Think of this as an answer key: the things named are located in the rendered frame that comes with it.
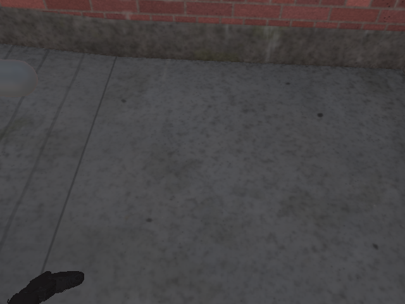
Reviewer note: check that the left robot hand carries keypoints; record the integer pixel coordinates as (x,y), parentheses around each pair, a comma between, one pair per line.
(46,285)

